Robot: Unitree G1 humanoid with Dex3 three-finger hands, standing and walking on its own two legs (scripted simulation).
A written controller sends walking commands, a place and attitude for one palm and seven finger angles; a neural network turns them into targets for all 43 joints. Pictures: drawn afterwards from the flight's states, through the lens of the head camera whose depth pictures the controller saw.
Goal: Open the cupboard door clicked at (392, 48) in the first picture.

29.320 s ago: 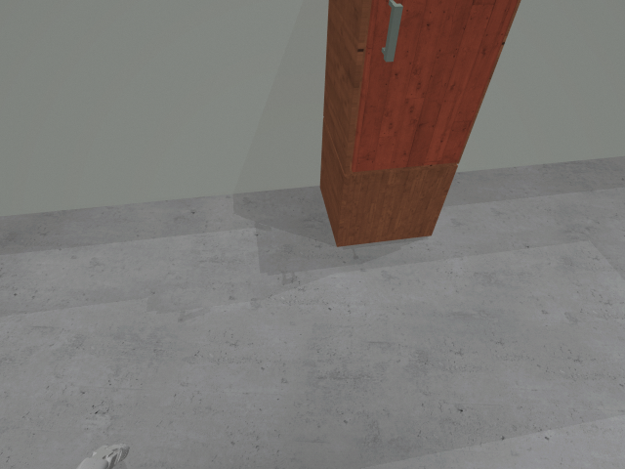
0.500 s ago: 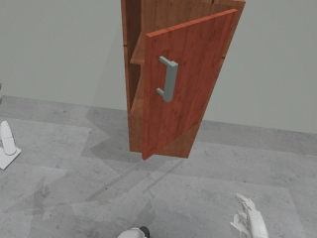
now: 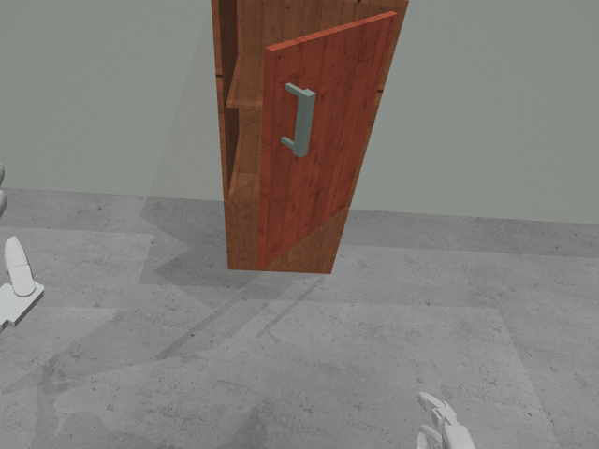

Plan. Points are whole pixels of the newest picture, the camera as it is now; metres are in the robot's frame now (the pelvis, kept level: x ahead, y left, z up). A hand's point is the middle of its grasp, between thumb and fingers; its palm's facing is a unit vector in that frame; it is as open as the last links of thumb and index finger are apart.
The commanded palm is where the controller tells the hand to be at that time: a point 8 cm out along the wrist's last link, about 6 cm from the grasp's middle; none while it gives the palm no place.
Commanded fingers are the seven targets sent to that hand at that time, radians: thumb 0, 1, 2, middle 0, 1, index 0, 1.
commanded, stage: stop stepping back and stand still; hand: left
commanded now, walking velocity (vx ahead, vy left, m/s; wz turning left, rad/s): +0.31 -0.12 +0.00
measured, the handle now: (295, 120) +0.65 +0.02 +0.12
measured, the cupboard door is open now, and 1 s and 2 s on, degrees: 46 46 46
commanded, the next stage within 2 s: let the arm hang, fingers relaxed in 1.14 s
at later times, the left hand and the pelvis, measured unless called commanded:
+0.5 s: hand (9, 373) +0.15 +0.25 +0.16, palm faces +0.44 -0.81 -0.38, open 7.4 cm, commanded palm +0.09 +0.31 +0.17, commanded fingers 0.00 0.90 0.90 -0.20 -0.30 -0.20 -0.30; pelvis -0.05 +0.01 +0.00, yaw +0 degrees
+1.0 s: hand (0, 330) +0.19 +0.28 +0.16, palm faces +0.40 -0.77 -0.50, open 7.4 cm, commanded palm +0.13 +0.32 +0.17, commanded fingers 0.00 0.90 0.90 -0.20 -0.30 -0.20 -0.30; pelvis -0.01 +0.02 -0.01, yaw +0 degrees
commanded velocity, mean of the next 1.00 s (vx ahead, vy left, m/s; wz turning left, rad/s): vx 0.09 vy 0.01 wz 0.00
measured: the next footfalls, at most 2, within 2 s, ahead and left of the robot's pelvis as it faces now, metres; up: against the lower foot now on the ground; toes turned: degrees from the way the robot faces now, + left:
right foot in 0.20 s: -0.01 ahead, -0.06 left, +0.00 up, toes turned -4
left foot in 0.54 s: +0.02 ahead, +0.15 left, +0.00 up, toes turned +3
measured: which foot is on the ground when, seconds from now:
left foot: down 0.00-0.16, up 0.18-0.52, down 0.54-1.00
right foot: up 0.00-0.18, down 0.20-1.00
